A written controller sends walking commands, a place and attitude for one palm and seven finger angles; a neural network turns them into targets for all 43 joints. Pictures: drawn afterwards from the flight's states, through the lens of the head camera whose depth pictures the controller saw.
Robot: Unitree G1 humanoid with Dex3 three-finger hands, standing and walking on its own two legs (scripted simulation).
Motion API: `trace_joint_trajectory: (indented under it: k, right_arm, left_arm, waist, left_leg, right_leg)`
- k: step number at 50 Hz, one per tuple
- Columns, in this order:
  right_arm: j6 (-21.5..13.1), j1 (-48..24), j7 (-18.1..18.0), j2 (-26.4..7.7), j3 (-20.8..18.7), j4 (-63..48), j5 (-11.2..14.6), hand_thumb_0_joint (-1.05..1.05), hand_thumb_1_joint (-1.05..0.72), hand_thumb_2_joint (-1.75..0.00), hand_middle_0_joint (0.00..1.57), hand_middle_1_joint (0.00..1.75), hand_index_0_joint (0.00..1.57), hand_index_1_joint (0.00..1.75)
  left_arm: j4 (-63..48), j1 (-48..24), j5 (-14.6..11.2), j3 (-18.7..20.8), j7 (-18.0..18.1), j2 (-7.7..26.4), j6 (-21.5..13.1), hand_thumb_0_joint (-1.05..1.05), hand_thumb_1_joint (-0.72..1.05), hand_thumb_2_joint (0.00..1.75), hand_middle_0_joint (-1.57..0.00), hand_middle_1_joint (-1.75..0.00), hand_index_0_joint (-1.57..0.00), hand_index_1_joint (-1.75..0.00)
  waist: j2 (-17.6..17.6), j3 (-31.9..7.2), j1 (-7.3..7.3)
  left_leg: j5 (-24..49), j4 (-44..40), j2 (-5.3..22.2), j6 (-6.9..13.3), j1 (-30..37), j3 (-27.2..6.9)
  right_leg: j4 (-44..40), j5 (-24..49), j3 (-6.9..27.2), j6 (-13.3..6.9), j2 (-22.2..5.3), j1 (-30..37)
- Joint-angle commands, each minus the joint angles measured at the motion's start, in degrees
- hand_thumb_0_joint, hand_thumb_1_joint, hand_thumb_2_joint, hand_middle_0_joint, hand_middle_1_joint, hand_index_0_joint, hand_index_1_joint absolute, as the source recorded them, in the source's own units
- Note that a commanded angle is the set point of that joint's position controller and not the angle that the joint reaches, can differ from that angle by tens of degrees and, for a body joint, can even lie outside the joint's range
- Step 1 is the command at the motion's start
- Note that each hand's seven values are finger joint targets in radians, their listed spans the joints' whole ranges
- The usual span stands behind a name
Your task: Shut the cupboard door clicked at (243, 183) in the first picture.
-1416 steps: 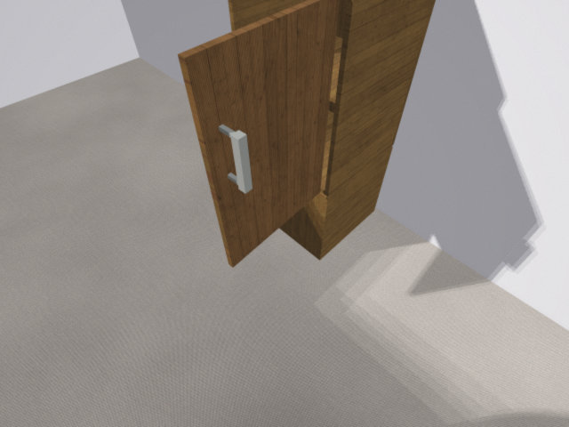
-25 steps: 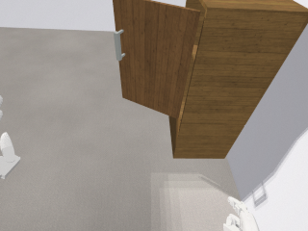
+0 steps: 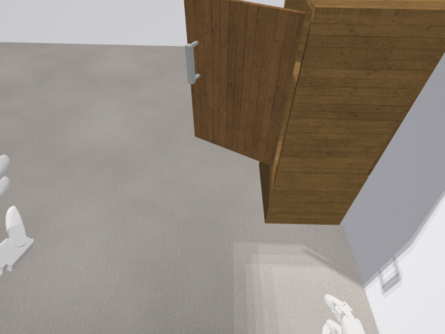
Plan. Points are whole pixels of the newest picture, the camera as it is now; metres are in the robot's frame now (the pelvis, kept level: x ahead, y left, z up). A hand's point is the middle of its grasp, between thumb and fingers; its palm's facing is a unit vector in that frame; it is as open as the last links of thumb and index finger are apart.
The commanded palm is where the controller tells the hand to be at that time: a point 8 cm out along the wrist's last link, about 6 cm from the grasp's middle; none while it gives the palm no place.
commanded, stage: stop stepping back and stand still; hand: left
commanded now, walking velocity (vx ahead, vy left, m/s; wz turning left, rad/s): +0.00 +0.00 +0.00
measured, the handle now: (193, 62) +0.98 +0.15 +0.03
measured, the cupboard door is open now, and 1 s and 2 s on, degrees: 62 62 62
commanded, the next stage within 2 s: let the arm hang, fingers relaxed in 0.80 s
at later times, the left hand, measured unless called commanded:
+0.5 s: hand (53, 221) +0.23 +0.25 +0.16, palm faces +0.39 -0.79 -0.47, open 7.4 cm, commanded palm +0.17 +0.29 +0.18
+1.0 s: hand (87, 246) +0.25 +0.25 +0.04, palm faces +0.20 -0.86 -0.47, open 7.4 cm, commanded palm none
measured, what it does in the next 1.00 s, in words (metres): stands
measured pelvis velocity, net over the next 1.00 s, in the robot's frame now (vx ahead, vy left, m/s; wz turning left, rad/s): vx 0.03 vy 0.00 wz -0.01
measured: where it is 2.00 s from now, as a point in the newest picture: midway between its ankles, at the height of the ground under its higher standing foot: outside the picture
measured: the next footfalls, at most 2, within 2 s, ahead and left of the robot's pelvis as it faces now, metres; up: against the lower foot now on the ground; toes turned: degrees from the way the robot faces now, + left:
none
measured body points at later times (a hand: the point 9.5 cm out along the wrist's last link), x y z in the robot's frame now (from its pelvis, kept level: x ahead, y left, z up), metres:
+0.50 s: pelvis +0.03 -0.01 +0.00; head +0.03 +0.00 +0.45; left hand +0.21 +0.29 +0.18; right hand +0.18 -0.25 -0.09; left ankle +0.10 +0.08 -0.74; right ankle -0.05 -0.12 -0.74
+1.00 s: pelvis +0.03 +0.00 -0.01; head +0.02 -0.02 +0.44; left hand +0.24 +0.30 +0.07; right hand +0.19 -0.26 -0.11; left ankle +0.10 +0.08 -0.74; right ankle -0.05 -0.12 -0.74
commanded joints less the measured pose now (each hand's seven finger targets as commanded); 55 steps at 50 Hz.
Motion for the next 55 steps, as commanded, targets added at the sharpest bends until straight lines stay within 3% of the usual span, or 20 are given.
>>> trace_joint_trajectory:
  k: [1,5,8,9,10,14,15,19,23,26,34,38,44,45,46,48,49,51,53,55]
  right_arm:
    - [-2.9,-6.8,-0.9,-7.6,-3.3,-8.5,-0.2,0.00,-0.90,-0.90,0.20,0.30,0.20,0.30]
    - [-2.8,-7.0,-1.3,-7.6,-3.2,-7.8,-0.1,0.00,-0.90,-0.90,0.20,0.30,0.20,0.30]
    - [-2.7,-7.3,-1.4,-7.9,-3.2,-7.9,-0.1,0.00,-0.90,-0.90,0.20,0.30,0.20,0.30]
    - [-2.9,-7.5,-1.5,-8.0,-3.2,-7.8,-0.2,0.00,-0.90,-0.90,0.20,0.30,0.20,0.30]
    - [-2.9,-7.3,-1.5,-7.7,-3.1,-7.9,-0.1,0.00,-0.90,-0.90,0.20,0.30,0.20,0.30]
    - [-3.0,-7.4,-1.4,-8.0,-3.3,-8.4,-0.2,0.00,-0.90,-0.90,0.20,0.30,0.20,0.30]
    - [-3.0,-7.3,-1.3,-7.4,-3.1,-8.6,-0.1,0.00,-0.90,-0.90,0.20,0.30,0.20,0.30]
    - [-3.1,-6.8,-1.0,-7.8,-3.3,-8.5,-0.1,0.00,-0.90,-0.90,0.20,0.30,0.20,0.30]
    - [-2.6,-6.1,-1.1,-8.2,-3.4,-8.5,0.3,0.00,-0.90,-0.90,0.20,0.30,0.20,0.30]
    - [-2.3,-5.9,-1.1,-8.1,-3.3,-8.3,0.4,0.00,-0.90,-0.90,0.20,0.30,0.20,0.30]
    - [-1.2,-6.8,-1.1,-8.1,-3.2,-8.3,0.7,0.00,-0.90,-0.90,0.20,0.30,0.20,0.30]
    - [-0.7,-6.9,-1.1,-7.6,-2.9,-8.4,0.7,0.00,-0.90,-0.90,0.20,0.30,0.20,0.30]
    - [-0.8,-6.7,-1.2,-8.0,-3.1,-8.9,0.6,0.00,-0.90,-0.90,0.20,0.30,0.20,0.30]
    - [-4.2,-10.4,4.1,-18.9,-4.3,-0.1,1.5,0.00,-0.90,-0.90,0.20,0.30,0.20,0.30]
    - [-1.7,-6.9,4.4,-17.4,-5.2,1.3,0.8,0.00,-0.90,-0.90,0.20,0.30,0.20,0.30]
    - [0.0,-5.8,4.2,-15.8,-3.9,1.8,0.0,0.00,-0.90,-0.90,0.20,0.30,0.20,0.30]
    - [0.6,-5.3,4.3,-15.7,-3.6,2.2,-0.4,0.00,-0.90,-0.90,0.20,0.30,0.20,0.30]
    - [1.5,-6.3,4.2,-16.0,-2.9,2.8,-0.9,0.00,-0.90,-0.90,0.20,0.30,0.20,0.30]
    - [2.2,-5.7,4.3,-15.2,-2.9,4.1,-1.4,0.00,-0.90,-0.90,0.20,0.30,0.20,0.30]
    - [3.1,-4.3,4.4,-13.4,-2.4,6.4,-1.7,0.00,-0.90,-0.90,0.20,0.30,0.20,0.30]
  left_arm:
    - [-10.1,-2.9,-0.5,6.2,1.0,10.0,-2.8,0.00,0.90,0.90,-0.20,-0.30,-0.20,-0.30]
    - [-9.1,-6.1,-0.1,4.8,1.0,9.6,-2.6,0.00,0.90,0.90,-0.20,-0.30,-0.20,-0.30]
    - [-9.7,-9.1,0.3,4.4,1.1,9.9,-2.9,0.00,0.90,0.90,-0.20,-0.30,-0.20,-0.30]
    - [-10.1,-9.8,0.5,5.5,1.3,11.3,-3.0,0.00,0.90,0.90,-0.20,-0.30,-0.20,-0.30]
    - [-10.0,-9.9,0.5,4.5,1.2,10.2,-3.2,0.00,0.90,0.90,-0.20,-0.30,-0.20,-0.30]
    - [-11.7,-7.7,0.4,6.6,1.3,11.9,-3.8,0.00,0.90,0.90,-0.20,-0.30,-0.20,-0.30]
    - [-11.7,-6.1,0.3,6.2,1.2,10.9,-4.0,0.00,0.90,0.90,-0.20,-0.30,-0.20,-0.30]
    - [-11.9,-1.1,-0.4,8.3,1.2,12.0,-4.1,0.00,0.90,0.90,-0.20,-0.30,-0.20,-0.30]
    - [-12.3,-0.5,-0.7,7.7,1.0,11.2,-4.0,0.00,0.90,0.90,-0.20,-0.30,-0.20,-0.30]
    - [-10.6,0.2,-0.9,7.5,0.9,11.1,-3.4,0.00,0.90,0.90,-0.20,-0.30,-0.20,-0.30]
    - [-10.8,-3.7,-0.6,7.1,0.9,12.2,-2.7,0.00,0.90,0.90,-0.20,-0.30,-0.20,-0.30]
    - [-10.6,-3.9,-0.4,6.5,0.9,11.5,-2.6,0.00,0.90,0.90,-0.20,-0.30,-0.20,-0.30]
    - [-12.2,-3.2,-0.5,8.1,1.0,13.0,-3.0,0.00,0.90,0.90,-0.20,-0.30,-0.20,-0.30]
    - [29.2,-6.9,2.3,-17.8,-6.9,1.3,5.3,0.00,0.90,0.90,-0.20,-0.30,-0.20,-0.30]
    - [31.3,-7.4,2.7,-16.9,-8.0,1.0,9.6,0.00,0.90,0.90,-0.20,-0.30,-0.20,-0.30]
    - [34.2,-9.0,2.9,-17.7,-8.8,-0.6,10.4,0.00,0.90,0.90,-0.20,-0.30,-0.20,-0.30]
    - [37.4,-10.5,3.4,-18.1,-8.9,-0.2,10.1,0.00,0.90,0.90,-0.20,-0.30,-0.20,-0.30]
    - [43.4,-11.8,3.5,-19.0,-9.0,0.3,9.8,0.00,0.90,0.90,-0.20,-0.30,-0.20,-0.30]
    - [50.3,-13.3,3.8,-19.4,-8.9,0.6,9.3,0.00,0.90,0.90,-0.20,-0.30,-0.20,-0.30]
    - [56.6,-13.6,3.6,-20.4,-8.4,0.0,9.4,0.00,0.90,0.90,-0.20,-0.30,-0.20,-0.30]
  waist:
    - [-1.1,-1.6,-0.04]
    - [-0.9,0.6,-0.32]
    - [1.5,1.8,-0.18]
    - [2.6,1.9,-0.07]
    - [2.8,2.7,-0.15]
    - [5.1,0.6,0.28]
    - [4.5,0.2,0.33]
    - [4.0,-3.9,0.63]
    - [3.1,-6.7,0.56]
    - [1.5,-7.3,0.53]
    - [-0.8,-6.1,0.52]
    - [0.1,-4.9,0.48]
    - [3.1,-5.5,0.58]
    - [2.8,0.8,-0.73]
    - [2.5,-2.3,-0.23]
    - [2.8,-0.8,0.53]
    - [-0.5,-0.6,0.70]
    - [-7.3,0.1,1.20]
    - [-13.4,-1.0,0.74]
    - [-13.2,-1.4,0.32]
  left_leg:
    - [-15.0,-3.3,3.6,-2.5,7.5,-6.1]
    - [-13.3,-1.5,3.9,-2.2,8.8,-5.9]
    - [-14.8,-2.7,4.3,-1.9,8.3,-6.6]
    - [-15.4,-3.3,4.3,-1.9,7.6,-7.1]
    - [-15.4,-3.5,4.3,-1.8,6.8,-7.3]
    - [-15.9,-5.1,4.4,-1.7,6.3,-8.2]
    - [-14.9,-5.1,4.5,-1.6,6.3,-8.4]
    - [-6.7,-3.0,4.8,-1.5,8.9,-7.6]
    - [5.6,-0.1,5.7,-1.1,11.6,-6.8]
    - [9.7,1.6,5.9,-0.9,12.5,-5.8]
    - [8.3,4.4,5.0,-0.7,11.6,-4.4]
    - [8.0,4.6,4.8,-0.6,11.1,-4.0]
    - [9.2,3.2,5.3,-0.7,11.3,-5.0]
    - [19.2,10.5,6.4,0.0,5.5,-6.6]
    - [14.1,9.3,7.3,-0.1,7.2,-5.9]
    - [5.3,6.4,8.6,0.8,2.7,-8.3]
    - [5.6,4.9,8.7,1.4,1.5,-10.2]
    - [0.7,3.2,8.0,1.7,-0.6,-11.8]
    - [2.4,5.0,6.0,1.1,2.1,-10.8]
    - [5.5,7.0,4.2,0.2,5.4,-8.7]
  right_leg:
    - [-7.7,-6.7,5.2,-2.1,-2.9,-8.0]
    - [-8.3,-7.5,6.0,-1.8,-3.7,-11.1]
    - [-7.6,-8.0,5.6,-1.5,-3.0,-11.4]
    - [-7.4,-7.9,5.3,-1.5,-3.0,-10.8]
    - [-7.1,-7.5,5.0,-1.5,-2.8,-10.5]
    - [-5.8,-5.3,4.2,-1.4,-2.2,-7.4]
    - [-5.5,-4.2,4.0,-1.4,-2.2,-6.7]
    - [-4.2,2.5,4.1,-1.0,-2.4,-4.6]
    - [-2.1,9.6,3.8,-0.2,-2.4,-3.7]
    - [-2.0,13.5,4.1,0.1,-2.9,-3.9]
    - [-3.0,17.7,5.5,0.7,-4.8,-5.1]
    - [-3.1,17.1,5.4,0.9,-4.7,-5.8]
    - [-2.2,13.9,4.3,0.5,-3.7,-5.4]
    - [6.6,19.0,1.1,-1.3,-7.1,-9.0]
    - [4.5,11.3,3.8,-1.2,-6.7,-9.6]
    - [5.7,-0.7,2.3,-1.1,-5.0,-10.8]
    - [7.2,-2.3,2.2,-1.3,-3.9,-9.6]
    - [5.4,-3.5,2.8,-1.7,-4.1,-7.3]
    - [3.0,-0.3,5.2,-2.8,-6.1,-7.2]
    - [2.4,3.7,6.2,-4.0,-8.2,-8.1]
